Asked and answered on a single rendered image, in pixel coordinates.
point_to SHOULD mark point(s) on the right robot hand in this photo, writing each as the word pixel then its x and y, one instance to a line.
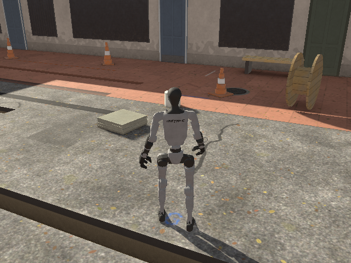
pixel 201 150

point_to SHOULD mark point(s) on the left robot foot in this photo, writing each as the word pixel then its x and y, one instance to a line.
pixel 161 216

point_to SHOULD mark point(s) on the left robot upper arm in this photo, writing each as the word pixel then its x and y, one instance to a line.
pixel 154 126

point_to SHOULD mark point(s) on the right robot upper arm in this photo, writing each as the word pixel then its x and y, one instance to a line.
pixel 195 124

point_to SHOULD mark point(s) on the left robot hand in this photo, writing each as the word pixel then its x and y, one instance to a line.
pixel 142 161

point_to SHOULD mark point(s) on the robot left forearm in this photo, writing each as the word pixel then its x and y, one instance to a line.
pixel 146 148

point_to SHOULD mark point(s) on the robot left thigh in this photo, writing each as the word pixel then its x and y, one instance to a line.
pixel 162 161

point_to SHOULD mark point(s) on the robot right forearm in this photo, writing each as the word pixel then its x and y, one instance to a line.
pixel 200 142

